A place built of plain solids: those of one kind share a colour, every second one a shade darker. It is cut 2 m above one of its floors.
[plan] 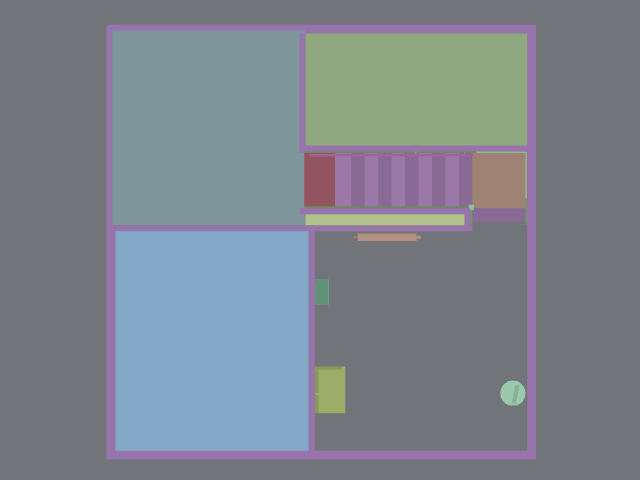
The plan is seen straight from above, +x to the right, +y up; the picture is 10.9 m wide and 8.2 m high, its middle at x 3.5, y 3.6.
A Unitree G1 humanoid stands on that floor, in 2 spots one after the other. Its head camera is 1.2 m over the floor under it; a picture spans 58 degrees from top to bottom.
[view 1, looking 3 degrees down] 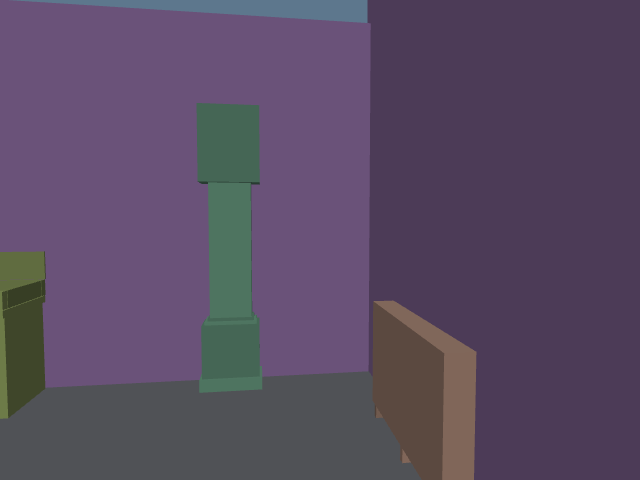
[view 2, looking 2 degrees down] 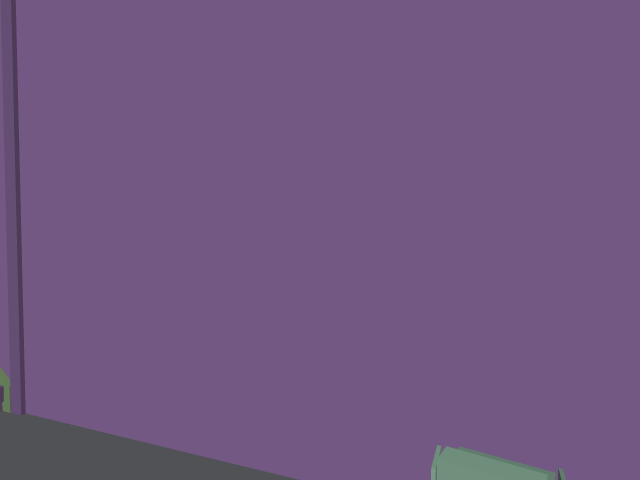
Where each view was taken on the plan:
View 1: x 6.64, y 2.91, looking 172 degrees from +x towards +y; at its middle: wall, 3.27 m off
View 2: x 5.22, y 1.00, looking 22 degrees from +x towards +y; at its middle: wall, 1.96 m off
